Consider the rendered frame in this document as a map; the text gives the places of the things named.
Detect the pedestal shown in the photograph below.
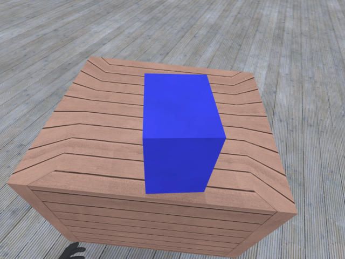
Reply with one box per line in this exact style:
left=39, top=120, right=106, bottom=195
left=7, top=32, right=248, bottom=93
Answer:
left=7, top=56, right=298, bottom=258

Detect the robot left hand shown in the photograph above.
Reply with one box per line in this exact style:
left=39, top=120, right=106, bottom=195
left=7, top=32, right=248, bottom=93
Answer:
left=58, top=242, right=86, bottom=259

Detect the carton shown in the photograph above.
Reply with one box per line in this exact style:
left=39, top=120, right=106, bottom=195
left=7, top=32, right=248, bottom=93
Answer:
left=142, top=73, right=226, bottom=194

